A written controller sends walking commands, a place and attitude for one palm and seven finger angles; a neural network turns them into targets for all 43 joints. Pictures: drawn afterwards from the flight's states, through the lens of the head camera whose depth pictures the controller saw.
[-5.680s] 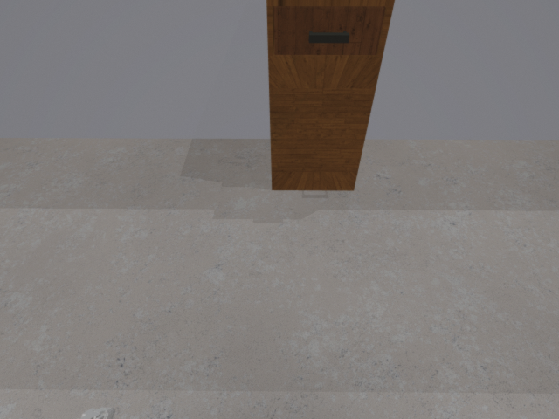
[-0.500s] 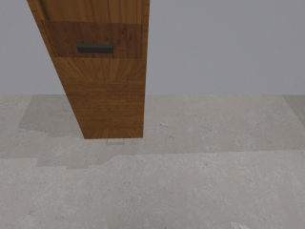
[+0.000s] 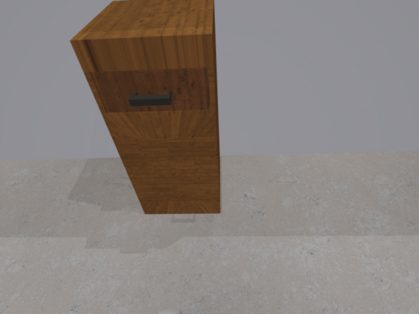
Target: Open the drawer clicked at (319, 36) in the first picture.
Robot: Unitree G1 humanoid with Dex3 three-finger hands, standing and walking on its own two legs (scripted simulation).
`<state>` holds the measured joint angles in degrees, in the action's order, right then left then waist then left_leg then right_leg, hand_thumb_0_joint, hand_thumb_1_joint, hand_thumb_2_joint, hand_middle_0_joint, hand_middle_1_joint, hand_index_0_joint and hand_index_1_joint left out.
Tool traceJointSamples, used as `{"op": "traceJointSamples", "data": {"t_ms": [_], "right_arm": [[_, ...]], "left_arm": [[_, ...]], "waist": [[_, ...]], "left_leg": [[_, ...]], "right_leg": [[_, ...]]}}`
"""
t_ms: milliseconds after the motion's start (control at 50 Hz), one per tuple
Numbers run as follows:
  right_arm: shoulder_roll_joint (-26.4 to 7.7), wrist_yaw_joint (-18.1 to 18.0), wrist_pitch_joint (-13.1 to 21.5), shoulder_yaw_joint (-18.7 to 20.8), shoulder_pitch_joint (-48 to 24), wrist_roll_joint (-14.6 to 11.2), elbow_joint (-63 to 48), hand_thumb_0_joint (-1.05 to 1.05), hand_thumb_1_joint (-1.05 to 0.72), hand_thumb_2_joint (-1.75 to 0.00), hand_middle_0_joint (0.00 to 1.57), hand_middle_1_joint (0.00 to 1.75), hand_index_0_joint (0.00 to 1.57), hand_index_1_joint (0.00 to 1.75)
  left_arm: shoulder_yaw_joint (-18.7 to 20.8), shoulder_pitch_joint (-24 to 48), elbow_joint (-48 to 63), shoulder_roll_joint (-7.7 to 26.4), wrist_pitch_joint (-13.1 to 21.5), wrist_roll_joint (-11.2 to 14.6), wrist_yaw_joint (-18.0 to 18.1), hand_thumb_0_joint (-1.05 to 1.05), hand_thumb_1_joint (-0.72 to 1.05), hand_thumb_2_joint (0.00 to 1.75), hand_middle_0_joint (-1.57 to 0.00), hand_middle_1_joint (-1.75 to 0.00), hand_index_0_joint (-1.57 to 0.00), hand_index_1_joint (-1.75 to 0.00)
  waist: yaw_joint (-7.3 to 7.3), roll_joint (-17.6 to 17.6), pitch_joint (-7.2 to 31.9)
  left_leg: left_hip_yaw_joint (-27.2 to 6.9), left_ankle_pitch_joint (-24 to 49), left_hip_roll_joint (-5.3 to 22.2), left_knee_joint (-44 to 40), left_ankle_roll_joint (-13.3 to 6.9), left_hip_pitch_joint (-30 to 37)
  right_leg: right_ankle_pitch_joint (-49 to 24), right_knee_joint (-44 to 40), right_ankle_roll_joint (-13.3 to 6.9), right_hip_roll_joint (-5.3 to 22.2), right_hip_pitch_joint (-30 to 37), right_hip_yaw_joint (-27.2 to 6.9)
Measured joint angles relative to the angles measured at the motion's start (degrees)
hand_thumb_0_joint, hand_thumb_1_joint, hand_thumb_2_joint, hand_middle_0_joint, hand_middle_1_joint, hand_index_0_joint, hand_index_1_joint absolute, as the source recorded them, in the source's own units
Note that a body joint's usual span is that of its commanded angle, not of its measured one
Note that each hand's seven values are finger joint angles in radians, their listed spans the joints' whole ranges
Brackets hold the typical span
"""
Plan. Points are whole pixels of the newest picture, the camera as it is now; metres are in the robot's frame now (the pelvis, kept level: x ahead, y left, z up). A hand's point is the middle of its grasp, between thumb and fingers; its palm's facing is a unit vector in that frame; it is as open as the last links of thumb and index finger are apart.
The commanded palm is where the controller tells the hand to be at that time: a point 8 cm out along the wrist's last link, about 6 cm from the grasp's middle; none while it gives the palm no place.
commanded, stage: take the last steps up to it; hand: left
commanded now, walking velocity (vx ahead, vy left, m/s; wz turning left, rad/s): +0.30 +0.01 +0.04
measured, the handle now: (151, 96) +0.78 +0.26 +0.01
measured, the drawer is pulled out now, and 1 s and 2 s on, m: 0.00 0.00 0.00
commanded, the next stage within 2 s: come to a stop and stand still in 0.68 s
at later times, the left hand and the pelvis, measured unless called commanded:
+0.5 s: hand out of the picture +0.12 +0.24 -0.19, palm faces +0.06 -0.99 -0.16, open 7.4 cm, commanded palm none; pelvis +0.13 +0.07 -0.01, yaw -1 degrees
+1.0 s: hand (155, 240) +0.35 +0.19 -0.17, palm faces +0.01 -0.97 -0.24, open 7.2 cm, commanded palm none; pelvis +0.26 +0.01 -0.01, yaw -1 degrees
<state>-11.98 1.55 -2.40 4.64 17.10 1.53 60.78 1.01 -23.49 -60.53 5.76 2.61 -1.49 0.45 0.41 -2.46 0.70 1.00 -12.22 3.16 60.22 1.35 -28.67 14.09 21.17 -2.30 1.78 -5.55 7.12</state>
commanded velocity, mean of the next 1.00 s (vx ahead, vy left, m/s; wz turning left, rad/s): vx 0.11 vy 0.02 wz -0.02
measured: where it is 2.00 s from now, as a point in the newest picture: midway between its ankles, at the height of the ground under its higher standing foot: outside the picture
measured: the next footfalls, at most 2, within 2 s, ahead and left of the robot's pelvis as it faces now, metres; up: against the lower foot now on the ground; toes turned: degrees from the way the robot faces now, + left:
left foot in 0.30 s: +0.16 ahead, +0.17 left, +0.00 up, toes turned +10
right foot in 0.76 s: +0.35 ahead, -0.08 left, +0.00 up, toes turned -10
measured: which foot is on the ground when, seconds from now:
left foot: up 0.00-0.28, down 0.30-0.76, up 0.78-1.00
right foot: down 0.00-0.30, up 0.32-0.74, down 0.76-1.00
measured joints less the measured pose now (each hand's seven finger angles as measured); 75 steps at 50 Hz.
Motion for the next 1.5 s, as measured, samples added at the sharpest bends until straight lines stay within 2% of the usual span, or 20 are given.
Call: {"op": "traceJointSamples", "data": {"t_ms": [140, 260, 300, 360, 400, 440, 580, 720, 760, 800, 840, 880, 1020, 1140, 1220, 1260, 1320, 1400, 1440, 1500], "right_arm": [[0.74, 0.00, 0.23, -0.02, -0.41, -0.11, 1.86, 0.00, -0.91, -0.90, 0.19, 0.30, 0.20, 0.30], [2.31, -0.25, 2.05, -0.78, -4.45, -0.47, 0.74, 0.00, -0.92, -0.90, 0.19, 0.30, 0.20, 0.30], [2.39, -0.52, 3.77, -1.22, -5.74, -0.36, -0.33, 0.00, -0.92, -0.90, 0.19, 0.30, 0.20, 0.30], [3.75, -1.43, 5.71, -1.67, -7.26, -0.19, -1.46, 0.00, -0.92, -0.90, 0.20, 0.30, 0.20, 0.30], [4.38, -2.38, 6.39, -1.27, -6.75, -0.57, -2.04, -0.01, -0.93, -0.90, 0.20, 0.30, 0.20, 0.30], [4.11, -3.13, 6.99, -0.97, -5.73, -0.68, -2.13, -0.02, -0.95, -0.90, 0.20, 0.30, 0.20, 0.30], [3.91, -2.83, 6.28, -2.04, 0.41, -0.50, 1.15, -0.02, -0.94, -0.90, 0.20, 0.30, 0.20, 0.30], [4.45, -2.28, 4.53, -1.89, 5.03, 0.16, 3.82, 0.00, -0.91, -0.90, 0.20, 0.30, 0.20, 0.30], [4.57, -2.16, 4.20, -1.93, 6.51, -0.02, 4.39, 0.00, -0.91, -0.90, 0.20, 0.30, 0.20, 0.30], [4.23, -1.99, 3.49, -2.05, 6.20, -0.60, 5.19, 0.00, -0.91, -0.90, 0.20, 0.30, 0.20, 0.30], [3.82, -2.13, 2.60, -2.09, 5.14, -0.98, 5.39, 0.00, -0.91, -0.90, 0.20, 0.30, 0.20, 0.30], [3.21, -2.55, 2.06, -2.10, 3.63, -1.16, 4.98, 0.00, -0.91, -0.90, 0.20, 0.30, 0.20, 0.30], [1.87, -2.73, -0.24, -1.44, -2.93, -1.23, 1.10, 0.00, -0.91, -0.90, 0.19, 0.30, 0.20, 0.30], [0.42, -2.27, -0.94, -0.74, -8.45, -1.17, -2.36, 0.00, -0.91, -0.90, 0.19, 0.30, 0.20, 0.30], [0.43, -2.11, 0.11, -1.10, -9.86, -1.22, -4.00, 0.00, -0.91, -0.90, 0.19, 0.30, 0.20, 0.30], [0.70, -2.08, 1.02, -1.39, -9.65, -1.02, -4.33, 0.00, -0.91, -0.90, 0.19, 0.30, 0.20, 0.30], [1.97, -2.37, 0.99, -2.47, -9.06, -0.50, -4.25, 0.00, -0.91, -0.90, 0.19, 0.30, 0.20, 0.30], [3.16, -2.88, 0.93, -3.56, -8.26, -0.64, -3.14, 0.00, -0.91, -0.90, 0.20, 0.30, 0.20, 0.30], [3.57, -3.17, 1.17, -3.56, -8.00, -0.95, -2.57, 0.00, -0.91, -0.90, 0.20, 0.30, 0.20, 0.30], [3.57, -3.26, 1.65, -3.43, -7.72, -1.05, -1.85, 0.00, -0.92, -0.90, 0.20, 0.30, 0.20, 0.30]], "left_arm": [[0.07, -4.35, -4.11, -1.66, 1.12, -0.30, 0.04, 0.00, 0.90, 0.89, -0.20, -0.30, -0.20, -0.30], [0.77, -6.11, -6.72, -1.07, 0.53, -0.46, 0.08, 0.00, 0.90, 0.89, -0.20, -0.30, -0.20, -0.30], [1.00, -6.95, -7.14, -0.93, 0.10, -0.20, 0.02, 0.00, 0.90, 0.89, -0.20, -0.30, -0.20, -0.30], [1.15, -4.96, -7.80, 0.09, -1.64, -0.07, -0.19, 0.00, 0.90, 0.89, -0.20, -0.30, -0.20, -0.30], [1.57, -2.62, -7.51, 1.00, -2.17, -0.22, -0.47, 0.01, 0.91, 0.89, -0.20, -0.30, -0.20, -0.30], [2.08, 0.34, -6.29, 2.12, -2.16, -0.41, -0.70, 0.01, 0.91, 0.89, -0.20, -0.30, -0.20, -0.30], [3.02, 10.87, 0.50, 5.09, -2.02, -0.35, -0.96, 0.00, 0.91, 0.90, -0.19, -0.30, -0.19, -0.30], [2.76, 17.01, 3.71, 5.23, -1.98, -0.18, -1.37, 0.00, 0.91, 0.90, -0.19, -0.30, -0.19, -0.30], [2.48, 17.37, 4.10, 5.24, -1.09, -0.25, -1.50, 0.00, 0.91, 0.90, -0.19, -0.30, -0.19, -0.30], [2.22, 17.89, 3.92, 4.40, 0.33, -0.14, -1.29, 0.00, 0.91, 0.90, -0.19, -0.30, -0.19, -0.30], [1.60, 17.30, 3.61, 3.39, 0.82, 0.27, -0.91, 0.00, 0.91, 0.90, -0.19, -0.30, -0.19, -0.30], [1.00, 16.26, 2.83, 2.17, 0.25, 0.35, -0.24, 0.00, 0.91, 0.89, -0.20, -0.30, -0.20, -0.30], [1.54, 15.05, 2.39, 2.60, -2.17, 0.10, 1.22, -0.02, 0.94, 0.89, -0.20, -0.30, -0.20, -0.30], [2.02, 14.11, 2.66, 3.92, -3.64, -0.46, 1.28, -0.01, 0.92, 0.89, -0.20, -0.30, -0.20, -0.30], [2.42, 13.01, 2.52, 5.43, -4.18, -0.51, 1.17, 0.00, 0.91, 0.89, -0.20, -0.30, -0.20, -0.30], [2.51, 12.38, 2.21, 6.19, -4.63, -0.12, 1.06, 0.00, 0.91, 0.89, -0.20, -0.30, -0.20, -0.30], [2.54, 11.87, 1.41, 6.99, -5.69, 0.12, 1.10, 0.00, 0.91, 0.89, -0.20, -0.30, -0.20, -0.30], [2.21, 10.26, 0.30, 6.80, -5.51, 0.10, 0.80, 0.00, 0.91, 0.89, -0.20, -0.30, -0.20, -0.30], [1.86, 9.18, -0.39, 6.49, -5.29, 0.13, 0.82, 0.00, 0.91, 0.89, -0.20, -0.30, -0.20, -0.30], [1.13, 8.04, -1.57, 5.73, -5.26, 0.19, 0.95, 0.00, 0.91, 0.89, -0.20, -0.30, -0.20, -0.30]], "waist": [[1.56, 0.72, -0.74], [3.44, 2.53, -2.07], [3.38, 2.76, -2.26], [2.60, 4.42, -3.20], [1.73, 4.65, -2.89], [0.99, 4.84, -2.55], [0.25, 4.69, -1.78], [-2.69, 2.53, -3.56], [-3.24, 2.03, -3.83], [-3.29, 0.56, -5.02], [-2.96, 0.17, -5.58], [-2.49, -0.11, -5.53], [-0.54, 0.35, -5.10], [1.08, 1.42, -5.79], [1.71, 2.95, -5.18], [1.65, 3.81, -4.64], [2.13, 5.33, -4.50], [2.37, 5.03, -3.40], [2.35, 4.92, -2.85], [1.83, 4.52, -2.40]], "left_leg": [[1.37, 0.54, 2.79, -8.31, 0.62, -0.07], [5.16, -2.33, 1.60, -23.09, -0.96, 5.95], [6.35, -0.51, 0.95, -29.11, -2.01, 9.84], [8.37, -3.20, 0.12, -25.86, -3.35, 10.86], [9.33, -4.04, -0.30, -27.90, -3.46, 13.48], [9.90, -3.15, -1.04, -31.51, -3.29, 16.45], [10.30, -2.47, -2.55, -39.65, -3.02, 24.18], [10.39, -7.82, -0.95, -37.20, -0.32, 27.79], [10.07, -11.42, 0.29, -32.52, 0.79, 27.17], [7.47, -15.81, 2.12, -19.96, -0.33, 22.35], [3.58, -17.93, 1.24, -6.44, -0.93, 16.25], [1.95, -15.98, 0.75, -1.18, -0.67, 11.86], [0.42, -12.65, -0.78, -6.54, 1.37, 5.02], [0.52, -12.83, -2.15, -8.86, 1.75, 5.13], [1.24, -8.02, -2.05, -21.32, 1.12, 11.17], [1.66, -5.71, -2.29, -27.41, -0.67, 14.08], [2.31, -4.42, -3.33, -28.82, -3.15, 14.93], [2.72, -1.24, -3.88, -33.82, -4.12, 16.58], [3.27, -0.09, -4.33, -35.81, -4.39, 17.17], [4.01, 1.00, -4.93, -37.44, -4.68, 17.42]], "right_leg": [[0.43, -3.69, 0.78, -0.21, 3.06, 1.38], [4.98, -0.12, 3.17, 1.30, 3.93, 1.52], [8.75, 5.86, 3.75, 1.92, 2.28, 0.89], [14.32, 27.82, 2.01, 2.86, -6.41, -2.43], [11.60, 38.67, 1.51, 2.92, -12.53, -3.09], [7.59, 42.37, 1.76, 3.57, -17.23, -2.96], [-0.63, 33.78, 3.53, 5.39, -24.89, -2.99], [-1.57, 17.42, 2.64, 4.09, -20.42, -1.66], [-3.61, 12.31, 1.56, 2.86, -16.74, -0.72], [-2.24, 14.85, -0.40, 1.60, -16.72, 0.44], [-0.80, 14.66, -1.27, 1.03, -15.29, 1.01], [-1.52, 11.72, -1.07, 0.43, -13.16, 1.18], [-3.15, 6.91, -1.33, 0.31, -10.86, 1.38], [-3.45, 7.48, -0.23, 1.47, -11.59, 1.10], [-3.26, 9.20, 1.16, 2.23, -13.02, 1.03], [-2.02, 11.79, 2.07, 2.75, -14.30, 0.79], [8.43, 19.68, 2.64, 1.55, -16.16, -3.61], [9.92, 29.77, 3.09, 0.01, -16.82, -6.92], [9.93, 29.72, 3.60, 0.32, -15.26, -7.21], [10.85, 23.62, 4.10, 1.17, -11.06, -6.68]]}}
